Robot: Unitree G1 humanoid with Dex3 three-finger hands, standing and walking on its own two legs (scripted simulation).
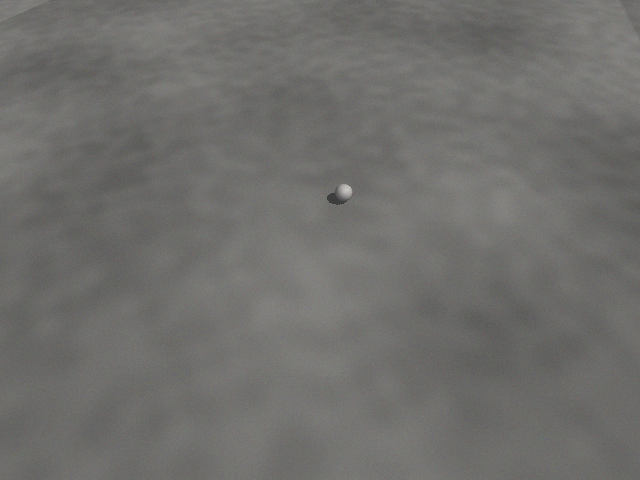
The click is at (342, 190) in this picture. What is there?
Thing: free ball
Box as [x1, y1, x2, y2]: [335, 184, 352, 201]
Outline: 340,184 337,186 335,190 335,195 339,200 344,201 351,196 352,192 351,188 348,185
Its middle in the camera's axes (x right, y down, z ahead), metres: +0.11 -0.21 +1.82
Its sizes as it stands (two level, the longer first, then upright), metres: 0.082 0.082 0.082
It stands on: the floor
